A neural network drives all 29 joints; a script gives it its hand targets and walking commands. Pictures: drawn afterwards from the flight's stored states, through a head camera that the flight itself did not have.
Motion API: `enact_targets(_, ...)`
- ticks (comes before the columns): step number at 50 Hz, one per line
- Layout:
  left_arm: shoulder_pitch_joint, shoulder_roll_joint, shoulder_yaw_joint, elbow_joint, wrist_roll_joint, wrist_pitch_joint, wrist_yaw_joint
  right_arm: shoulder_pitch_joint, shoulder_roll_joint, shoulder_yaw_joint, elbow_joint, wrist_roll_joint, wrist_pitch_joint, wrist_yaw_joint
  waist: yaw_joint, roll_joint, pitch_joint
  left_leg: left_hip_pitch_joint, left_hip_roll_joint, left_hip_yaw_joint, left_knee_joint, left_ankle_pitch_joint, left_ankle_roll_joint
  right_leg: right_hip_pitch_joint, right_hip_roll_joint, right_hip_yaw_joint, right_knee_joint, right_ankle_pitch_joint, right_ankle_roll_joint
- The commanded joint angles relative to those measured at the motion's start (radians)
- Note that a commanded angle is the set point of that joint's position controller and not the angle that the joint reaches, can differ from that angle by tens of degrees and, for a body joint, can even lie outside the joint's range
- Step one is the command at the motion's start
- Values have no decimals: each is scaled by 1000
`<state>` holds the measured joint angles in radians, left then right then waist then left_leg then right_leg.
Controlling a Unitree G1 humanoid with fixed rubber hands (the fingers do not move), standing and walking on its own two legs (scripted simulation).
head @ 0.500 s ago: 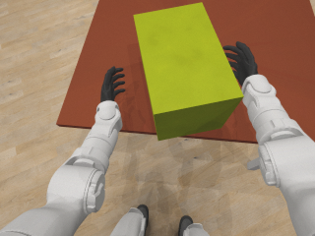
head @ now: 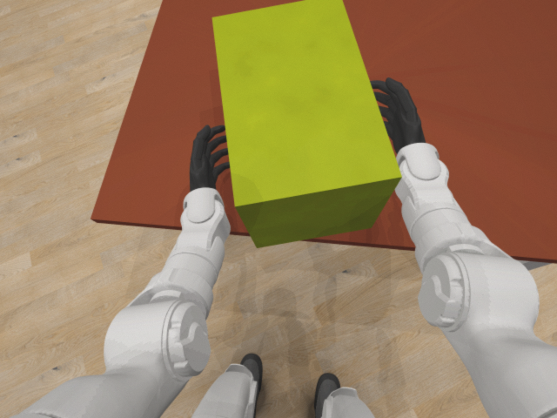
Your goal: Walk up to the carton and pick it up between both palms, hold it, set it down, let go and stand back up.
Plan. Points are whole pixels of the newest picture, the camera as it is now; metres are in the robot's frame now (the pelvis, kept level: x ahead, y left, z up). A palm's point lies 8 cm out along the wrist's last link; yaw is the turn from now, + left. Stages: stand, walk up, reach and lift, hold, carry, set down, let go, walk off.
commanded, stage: reach and lift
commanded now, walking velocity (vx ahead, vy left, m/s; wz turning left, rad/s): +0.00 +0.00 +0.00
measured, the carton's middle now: (296, 128) +0.52 +0.07 -0.03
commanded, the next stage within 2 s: none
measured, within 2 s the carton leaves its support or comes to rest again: neither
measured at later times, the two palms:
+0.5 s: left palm (205, 185) +0.40 +0.18 -0.02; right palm (403, 138) +0.50 -0.09 +0.01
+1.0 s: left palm (205, 185) +0.40 +0.18 -0.02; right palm (402, 139) +0.50 -0.09 +0.01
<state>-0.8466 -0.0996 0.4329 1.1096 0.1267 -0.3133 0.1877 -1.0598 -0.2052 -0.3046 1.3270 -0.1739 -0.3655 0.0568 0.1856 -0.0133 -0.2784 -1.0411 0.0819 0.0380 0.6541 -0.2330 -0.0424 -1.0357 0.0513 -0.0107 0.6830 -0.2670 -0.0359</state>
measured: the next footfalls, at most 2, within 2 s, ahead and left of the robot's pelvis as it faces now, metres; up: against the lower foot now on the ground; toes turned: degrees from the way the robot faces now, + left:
none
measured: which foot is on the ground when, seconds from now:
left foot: down 0.00-1.00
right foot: down 0.00-1.00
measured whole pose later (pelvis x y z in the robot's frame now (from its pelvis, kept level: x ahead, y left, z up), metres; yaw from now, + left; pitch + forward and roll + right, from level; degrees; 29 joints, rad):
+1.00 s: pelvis +0.01 -0.01 +0.00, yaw +0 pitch +34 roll +1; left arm -0.81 -0.11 0.52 1.11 0.17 -0.41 0.14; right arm -1.04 -0.15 -0.40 1.33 -0.31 -0.47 0.01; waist 0.19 -0.01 -0.23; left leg -0.98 0.08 0.05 0.62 -0.23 -0.04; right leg -1.00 0.05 -0.01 0.68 -0.28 -0.04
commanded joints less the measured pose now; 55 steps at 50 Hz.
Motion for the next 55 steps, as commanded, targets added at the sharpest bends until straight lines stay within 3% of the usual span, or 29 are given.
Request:
enact_targets(1, -405, -348, -1, -138, 211, -74, -132, -431, 552, 8, 46, -279, -90, 90, 28, -204, -725, 177, -78, 149, -47, 369, 64, 930, -48, -31, 71, 852, 109)
enact_targets(2, -399, -342, 9, -130, 215, -79, -132, -464, 562, 6, 28, -291, -95, 87, 44, -211, -751, 198, -73, 145, -41, 397, 61, 930, -43, -32, 74, 860, 108)
enact_targets(5, -415, -328, 10, -106, 206, -98, -147, -432, 580, -1, 66, -324, -99, 73, 26, -235, -713, 155, -75, 150, -58, 339, 76, 945, -61, -31, 79, 887, 122)
enact_targets(8, -386, -321, 34, -93, 216, -115, -160, -421, 626, 14, 63, -336, -105, 65, 49, -246, -700, 125, -82, 158, -58, 323, 86, 974, -78, -24, 105, 972, 140)
enact_targets(10, -376, -313, 51, -57, 230, -118, -161, -418, 605, 10, 86, -359, -110, 60, 33, -252, -685, 123, -70, 151, -75, 301, 89, 968, -73, -33, 93, 899, 137)
enact_targets(11, -371, -325, 56, -41, 233, -121, -168, -410, 615, 3, 79, -370, -114, 53, 29, -252, -659, 118, -73, 154, -71, 292, 88, 971, -76, -33, 97, 930, 139)
enact_targets(12, -358, -317, 47, -61, 231, -128, -170, -373, 617, -6, 93, -359, -114, 49, 9, -247, -642, 120, -73, 151, -87, 261, 91, 982, -84, -27, 103, 942, 151)
enact_targets(14, -390, -316, 55, -50, 231, -133, -171, -418, 633, 6, 69, -356, -120, 46, 32, -245, -676, 112, -75, 153, -83, 265, 91, 988, -79, -26, 97, 919, 146)
enact_targets(15, -395, -324, 43, -58, 224, -145, -169, -393, 629, 0, 89, -364, -121, 44, 17, -235, -687, 113, -76, 157, -69, 282, 88, 984, -77, -30, 112, 918, 143)
enact_targets(17, -354, -335, 58, -22, 237, -147, -173, -364, 658, 30, 117, -361, -122, 44, 35, -250, -637, 110, -78, 152, -80, 282, 95, 984, -83, -25, 103, 958, 145)
enact_targets(18, -373, -336, 37, -38, 227, -148, -174, -392, 641, 21, 82, -357, -131, 42, 15, -246, -647, 93, -79, 147, -90, 247, 95, 983, -91, -27, 103, 930, 149)
enact_targets(20, -385, -325, 35, -36, 212, -157, -167, -380, 642, 14, 136, -361, -123, 42, 26, -242, -661, 121, -79, 160, -61, 293, 95, 945, -68, -39, 111, 881, 134)
enact_targets(21, -369, -337, 26, -40, 219, -152, -166, -373, 627, 21, 124, -352, -130, 40, 7, -236, -645, 134, -72, 145, -62, 283, 91, 941, -65, -45, 104, 892, 136)
enact_targets(24, -394, -333, 30, -37, 216, -161, -169, -395, 653, 40, 115, -348, -127, 37, 32, -252, -673, 82, -77, 152, -55, 251, 103, 974, -87, -21, 115, 918, 147)
enact_targets(28, -407, -335, 42, -35, 221, -154, -167, -395, 628, 33, 109, -352, -129, 35, 15, -218, -644, 113, -71, 140, -68, 228, 91, 971, -89, -32, 95, 865, 139)
enact_targets(31, -366, -360, 13, -26, 205, -161, -165, -378, 663, 59, 126, -344, -130, 38, 27, -246, -684, 103, -82, 154, -55, 271, 97, 972, -64, -34, 112, 893, 137)
enact_targets(32, -407, -349, -5, -48, 191, -166, -166, -382, 658, 35, 138, -344, -131, 32, -3, -234, -692, 96, -80, 149, -60, 253, 99, 972, -67, -35, 103, 879, 132)
enact_targets(33, -397, -351, 10, -27, 205, -169, -166, -377, 675, 41, 136, -343, -129, 34, 19, -248, -685, 94, -85, 151, -51, 257, 99, 974, -67, -31, 110, 868, 133)
enact_targets(36, -377, -356, 22, -16, 212, -168, -166, -388, 666, 58, 121, -339, -135, 33, 31, -245, -674, 97, -78, 148, -46, 253, 101, 963, -65, -36, 118, 868, 135)
enact_targets(39, -400, -362, 7, -25, 197, -167, -165, -387, 660, 44, 138, -337, -130, 30, 8, -241, -684, 84, -82, 150, -46, 242, 100, 962, -65, -37, 116, 866, 134)
enact_targets(40, -379, -362, 10, -22, 192, -171, -164, -395, 656, 70, 121, -332, -135, 33, 35, -250, -706, 73, -85, 149, -26, 241, 98, 974, -69, -22, 125, 899, 137)
enact_targets(42, -400, -356, 3, -28, 197, -172, -165, -393, 651, 48, 119, -340, -141, 28, 8, -239, -718, 84, -82, 152, -44, 239, 91, 975, -67, -33, 120, 889, 139)
enact_targets(44, -370, -360, 12, -29, 204, -171, -162, -359, 665, 60, 161, -330, -139, 32, 24, -250, -682, 80, -85, 149, -48, 254, 105, 967, -65, -29, 120, 894, 133)
enact_targets(45, -389, -359, 11, -20, 195, -169, -163, -380, 643, 56, 158, -329, -139, 31, 5, -254, -677, 79, -85, 150, -40, 245, 102, 962, -66, -33, 124, 889, 131)
enact_targets(47, -401, -372, 11, -36, 205, -172, -159, -381, 667, 54, 161, -331, -141, 31, 18, -218, -701, 87, -80, 145, -40, 269, 90, 970, -59, -35, 118, 872, 125)
enact_targets(49, -385, -382, 2, -22, 194, -168, -162, -386, 657, 56, 158, -328, -151, 29, 13, -253, -699, 75, -84, 146, -37, 248, 99, 959, -62, -30, 123, 892, 130)
enact_targets(51, -396, -368, 1, -51, 193, -172, -165, -369, 649, 54, 170, -326, -148, 32, 4, -226, -685, 102, -77, 146, -45, 267, 96, 963, -62, -38, 112, 875, 130)
enact_targets(54, -389, -378, -9, -42, 190, -184, -155, -384, 668, 92, 136, -320, -162, 31, 24, -232, -737, 68, -88, 150, -37, 279, 93, 982, -62, -28, 135, 944, 133)
enact_targets(55, -398, -376, -4, -39, 188, -179, -158, -387, 656, 73, 152, -331, -165, 28, 10, -238, -734, 69, -84, 138, -46, 263, 95, 983, -66, -30, 123, 946, 134)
